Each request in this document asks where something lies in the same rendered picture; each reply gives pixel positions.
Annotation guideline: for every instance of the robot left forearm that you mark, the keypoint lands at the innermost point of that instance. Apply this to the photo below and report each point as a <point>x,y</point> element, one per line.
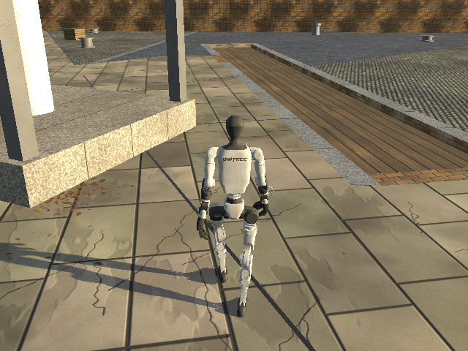
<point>204,201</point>

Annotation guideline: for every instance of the humanoid robot torso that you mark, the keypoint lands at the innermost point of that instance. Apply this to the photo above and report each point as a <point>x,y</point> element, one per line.
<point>234,176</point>

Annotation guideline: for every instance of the robot right forearm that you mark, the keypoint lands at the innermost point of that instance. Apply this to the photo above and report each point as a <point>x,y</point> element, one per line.
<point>263,191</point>

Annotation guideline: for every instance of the robot left upper arm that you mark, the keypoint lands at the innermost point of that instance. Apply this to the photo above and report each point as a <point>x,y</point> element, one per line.
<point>210,156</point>

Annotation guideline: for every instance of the left robot hand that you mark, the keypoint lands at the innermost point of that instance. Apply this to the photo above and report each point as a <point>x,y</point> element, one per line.
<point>200,223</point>

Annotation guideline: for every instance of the right robot hand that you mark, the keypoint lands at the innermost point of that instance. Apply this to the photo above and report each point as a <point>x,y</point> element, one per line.
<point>258,205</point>

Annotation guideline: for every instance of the left robot thigh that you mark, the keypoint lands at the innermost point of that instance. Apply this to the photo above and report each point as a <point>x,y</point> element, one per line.
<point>216,213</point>

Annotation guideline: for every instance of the robot right upper arm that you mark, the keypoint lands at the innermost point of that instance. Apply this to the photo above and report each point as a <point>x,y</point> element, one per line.
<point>259,165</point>

